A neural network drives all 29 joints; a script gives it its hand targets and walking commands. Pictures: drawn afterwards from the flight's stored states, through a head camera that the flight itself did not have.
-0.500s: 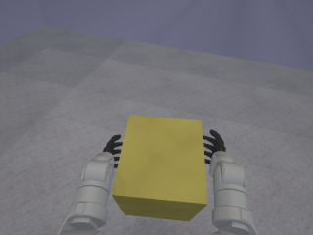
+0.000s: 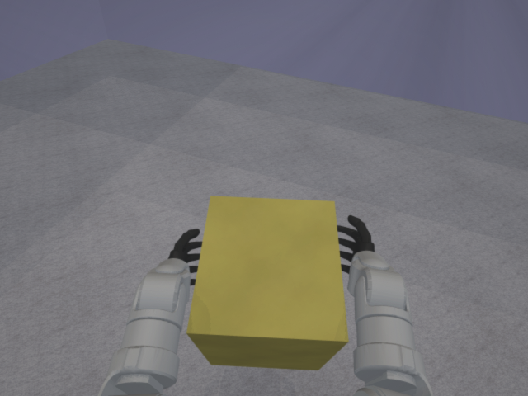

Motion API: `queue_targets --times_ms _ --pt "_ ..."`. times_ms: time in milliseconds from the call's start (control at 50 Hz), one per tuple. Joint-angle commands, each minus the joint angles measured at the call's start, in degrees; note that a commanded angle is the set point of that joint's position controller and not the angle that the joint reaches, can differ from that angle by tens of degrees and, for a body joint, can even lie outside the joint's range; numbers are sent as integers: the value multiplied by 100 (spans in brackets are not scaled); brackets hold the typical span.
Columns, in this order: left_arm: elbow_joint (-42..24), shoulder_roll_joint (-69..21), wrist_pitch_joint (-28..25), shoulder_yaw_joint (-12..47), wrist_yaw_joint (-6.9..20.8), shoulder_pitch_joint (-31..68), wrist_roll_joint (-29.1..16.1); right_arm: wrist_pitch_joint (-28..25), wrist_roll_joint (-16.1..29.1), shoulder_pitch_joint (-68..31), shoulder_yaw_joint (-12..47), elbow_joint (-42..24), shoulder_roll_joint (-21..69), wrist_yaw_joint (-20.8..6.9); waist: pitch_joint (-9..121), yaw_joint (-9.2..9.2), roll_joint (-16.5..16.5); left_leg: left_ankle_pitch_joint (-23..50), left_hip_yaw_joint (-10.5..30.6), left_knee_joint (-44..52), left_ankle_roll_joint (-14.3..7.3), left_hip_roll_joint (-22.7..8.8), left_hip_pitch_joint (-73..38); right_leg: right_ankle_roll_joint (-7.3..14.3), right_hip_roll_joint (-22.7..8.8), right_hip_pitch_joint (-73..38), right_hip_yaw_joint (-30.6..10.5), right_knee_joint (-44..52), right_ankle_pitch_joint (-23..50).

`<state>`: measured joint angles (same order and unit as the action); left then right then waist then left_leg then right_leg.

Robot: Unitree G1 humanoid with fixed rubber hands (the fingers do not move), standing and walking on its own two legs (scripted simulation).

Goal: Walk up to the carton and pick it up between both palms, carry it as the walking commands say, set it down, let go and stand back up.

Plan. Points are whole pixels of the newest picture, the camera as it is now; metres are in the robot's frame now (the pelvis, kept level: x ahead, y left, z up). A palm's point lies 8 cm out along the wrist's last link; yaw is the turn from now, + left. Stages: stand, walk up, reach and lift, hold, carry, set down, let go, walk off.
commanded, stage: reach and lift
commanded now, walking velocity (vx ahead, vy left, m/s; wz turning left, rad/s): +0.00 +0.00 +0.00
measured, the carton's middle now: (268, 289) +0.30 -0.01 -0.02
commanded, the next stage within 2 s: hold in 0.78 s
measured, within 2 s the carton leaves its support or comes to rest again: neither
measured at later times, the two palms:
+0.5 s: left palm (178, 276) +0.29 +0.14 +0.03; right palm (360, 260) +0.31 -0.15 +0.07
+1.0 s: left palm (175, 285) +0.27 +0.14 +0.03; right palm (360, 265) +0.30 -0.15 +0.07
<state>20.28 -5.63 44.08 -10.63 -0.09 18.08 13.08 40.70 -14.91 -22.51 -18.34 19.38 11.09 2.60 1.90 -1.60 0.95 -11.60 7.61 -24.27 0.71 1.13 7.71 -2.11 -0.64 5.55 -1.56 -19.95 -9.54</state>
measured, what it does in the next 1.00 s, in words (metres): stands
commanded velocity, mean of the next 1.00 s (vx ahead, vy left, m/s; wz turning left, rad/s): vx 0.00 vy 0.00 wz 0.00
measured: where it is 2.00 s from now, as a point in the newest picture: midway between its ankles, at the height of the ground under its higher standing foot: outside the picture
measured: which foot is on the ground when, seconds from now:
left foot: down 0.00-1.00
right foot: down 0.00-1.00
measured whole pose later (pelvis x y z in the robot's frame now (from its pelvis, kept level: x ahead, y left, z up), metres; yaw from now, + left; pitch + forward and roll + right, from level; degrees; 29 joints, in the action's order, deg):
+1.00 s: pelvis +0.00 +0.00 +0.00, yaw +0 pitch -6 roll -1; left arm 16.0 -7.4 46.6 -10.6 -1.5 13.5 13.1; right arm 41.0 -15.7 -21.0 -15.6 19.4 10.6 1.8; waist 1.8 -1.2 0.4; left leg -10.9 7.6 -22.9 0.7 1.1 6.0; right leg -1.9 -0.6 4.4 -1.6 -19.7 -9.4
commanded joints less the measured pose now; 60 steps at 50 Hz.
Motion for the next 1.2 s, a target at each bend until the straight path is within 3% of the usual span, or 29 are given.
queue_targets --times_ms 0,20,60,100,200,340,380,420,480,500,520,580,600,620,680,740,760,780,800,840,880,920,960,980,1000,1060,1100,1120,1180 --pt "-1475 -5361 -538 2881 1296 3970 -1367 247 1303 -1870 3338 288 5677 -1612 1403 179 -189 1424 -403 679 75 432 -712 74 673 -769 -70 175 1399" --pt "-1971 -5313 -569 3023 1280 4295 -1442 279 1295 -1526 3271 632 5986 -1595 1421 115 -427 1243 -437 626 69 449 -741 75 650 -756 -136 141 1345" --pt "-1657 -5440 -502 2901 1260 4082 -1415 280 1080 -1395 3120 647 5858 -1572 1291 26 -194 1155 -439 730 123 373 -628 88 699 -823 -84 140 1169" --pt "-1709 -5472 -452 2919 1255 4211 -1346 259 1164 -1647 3173 510 5785 -1615 1221 47 -533 845 -469 704 90 447 -707 104 641 -593 -139 160 992" --pt "-1584 -5108 -535 2710 1240 4053 -1292 248 1199 -1675 3252 597 5842 -1581 1292 220 -83 1167 -501 633 31 519 -608 4 638 -766 -151 178 1460" --pt "-1966 -5216 -569 2831 1236 4336 -1442 236 1238 -1408 3126 953 5939 -1620 1628 144 -516 957 -561 671 59 523 -537 64 635 -895 -160 136 1206" --pt "-1412 -5240 -456 2585 1231 3858 -1202 266 1198 -1767 3215 629 5799 -1647 1226 303 -342 759 -548 767 -1 522 -494 53 610 -810 -158 170 1042" --pt "-1331 -5265 -436 2632 1277 3738 -1230 233 1068 -1536 3066 606 5727 -1600 1237 181 -238 1008 -514 725 47 520 -473 39 624 -932 -134 212 1296" --pt "-1948 -5081 -564 2743 1287 4221 -1377 271 1080 -1333 3206 663 5876 -1615 1270 198 46 972 -501 711 13 445 -476 20 668 -911 -84 127 1285" --pt "-1692 -5308 -508 2790 1263 3949 -1357 200 1228 -1703 3291 356 5791 -1614 1547 196 -218 1274 -456 610 28 535 -699 54 626 -913 -190 142 1429" --pt "-2161 -5144 -563 2899 1258 4191 -1426 196 1256 -1596 3227 505 5878 -1645 1700 194 -212 1364 -495 620 55 481 -573 28 661 -952 -159 87 1539" --pt "-1619 -5351 -475 2781 1258 3755 -1347 254 1099 -1350 3192 500 5785 -1571 1390 107 -227 1168 -522 706 57 523 -650 79 649 -866 -109 138 1412" --pt "-1970 -5467 -494 2973 1211 3880 -1402 211 1159 -1332 3156 503 5787 -1619 1439 39 -673 1303 -483 677 102 505 -688 131 653 -744 -147 103 1415" --pt "-2235 -5094 -517 2844 1199 4090 -1321 296 1031 -1264 3085 601 5822 -1643 1458 193 -76 1267 -475 709 48 493 -600 47 659 -916 -127 139 1497" --pt "-2118 -5356 -401 3079 1202 3691 -1382 292 1161 -926 3234 472 5793 -1651 1427 31 -635 1355 -455 751 88 538 -565 101 638 -1006 -199 170 1630" --pt "-1977 -5311 -468 2940 1264 3883 -1482 251 1119 -1389 3271 327 5848 -1598 1603 153 -29 1052 -466 697 -7 478 -574 54 652 -1071 -154 115 1336" --pt "-2299 -5267 -522 3133 1265 4114 -1466 234 1279 -1204 3382 330 5971 -1628 1410 130 -302 943 -446 657 0 505 -397 63 643 -965 -172 73 1263" --pt "-1811 -5239 -377 2949 1241 3774 -1347 337 1056 -927 3074 773 5848 -1611 1172 -6 -317 996 -507 735 26 501 -421 105 609 -875 -175 204 1339" --pt "-1654 -5158 -394 2750 1257 3642 -1277 261 1216 -1391 3224 431 5790 -1611 1320 154 -74 712 -441 777 -27 499 -250 32 615 -1124 -155 146 1162" --pt "-2037 -5211 -446 3009 1244 3684 -1373 335 1061 -663 3138 635 5891 -1596 1057 -20 -254 1049 -479 771 18 501 -412 83 648 -832 -136 171 1349" --pt "-1939 -5355 -465 3018 1278 3643 -1468 231 1247 -1211 3400 287 5918 -1612 1609 93 -89 1126 -451 715 2 483 -576 64 639 -1007 -130 170 1410" --pt "-1992 -5254 -409 2999 1293 3780 -1369 234 1197 -1174 3240 314 5816 -1628 1459 163 -377 914 -536 660 90 569 -426 94 635 -1036 -113 176 1180" --pt "-2115 -5258 -361 3139 1293 3682 -1506 342 1098 -667 3196 526 5927 -1605 1075 -9 -87 990 -488 670 40 512 -483 79 645 -817 -147 195 1248" --pt "-1795 -5497 -344 3048 1262 3466 -1451 283 1143 -1205 3333 197 5795 -1632 1121 93 -268 708 -476 774 21 472 -444 107 633 -872 -156 174 996" --pt "-2375 -5081 -461 3134 1261 3977 -1507 304 1110 -870 3229 481 5840 -1614 1291 43 -82 786 -444 728 8 449 -469 75 634 -967 -165 168 1060" --pt "-2214 -5474 -402 3314 1232 3850 -1569 226 1274 -1114 3307 280 5839 -1668 1248 12 -500 895 -478 665 99 455 -579 162 653 -726 -156 75 1004" --pt "-1862 -5409 -300 3114 1227 3797 -1485 338 1045 -727 3037 757 5767 -1681 1069 -1 -276 757 -465 813 99 405 -374 180 665 -824 -121 176 981" --pt "-2103 -5396 -370 3174 1221 4036 -1457 284 1109 -904 3014 751 5763 -1738 1222 23 -642 673 -398 772 114 469 -251 193 641 -916 -155 138 903" --pt "-1539 -5527 -457 2992 1243 3806 -1408 198 1152 -1386 3274 518 5771 -1704 1101 39 63 449 -435 725 0 442 -377 145 645 -787 -135 188 721"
